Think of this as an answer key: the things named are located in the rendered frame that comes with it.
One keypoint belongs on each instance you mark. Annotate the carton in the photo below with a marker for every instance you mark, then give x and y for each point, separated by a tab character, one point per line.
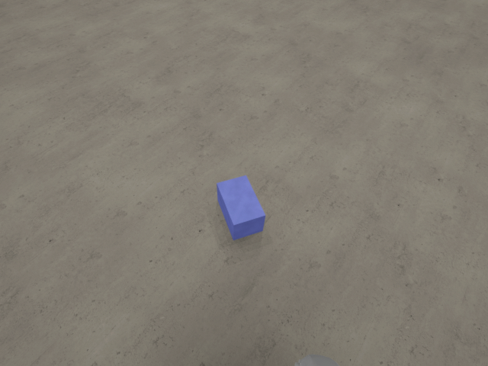
240	206

